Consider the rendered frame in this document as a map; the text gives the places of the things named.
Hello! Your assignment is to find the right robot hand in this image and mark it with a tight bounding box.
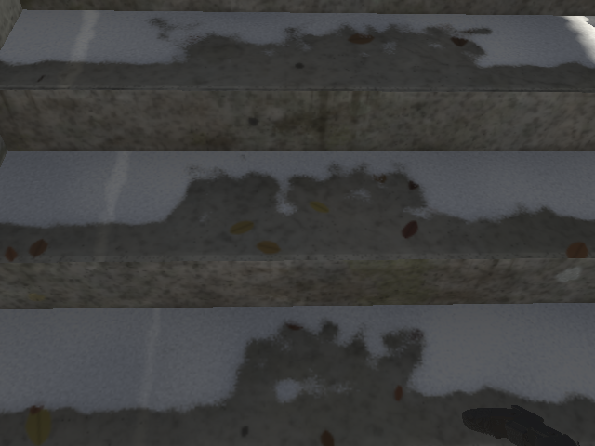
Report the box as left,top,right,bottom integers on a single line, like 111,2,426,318
462,405,580,446

